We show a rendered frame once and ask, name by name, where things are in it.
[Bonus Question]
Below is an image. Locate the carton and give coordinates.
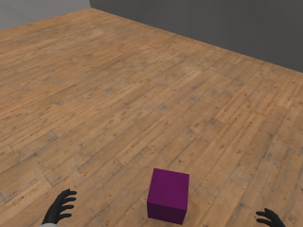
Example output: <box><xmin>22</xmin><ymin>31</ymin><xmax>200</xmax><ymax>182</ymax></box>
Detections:
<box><xmin>147</xmin><ymin>168</ymin><xmax>189</xmax><ymax>225</ymax></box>

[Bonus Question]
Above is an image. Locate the left robot hand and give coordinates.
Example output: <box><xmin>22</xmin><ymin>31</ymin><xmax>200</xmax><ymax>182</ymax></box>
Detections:
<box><xmin>42</xmin><ymin>188</ymin><xmax>77</xmax><ymax>225</ymax></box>

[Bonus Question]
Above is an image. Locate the right robot hand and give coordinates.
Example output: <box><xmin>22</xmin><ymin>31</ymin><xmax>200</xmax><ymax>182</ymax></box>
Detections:
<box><xmin>256</xmin><ymin>208</ymin><xmax>286</xmax><ymax>227</ymax></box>

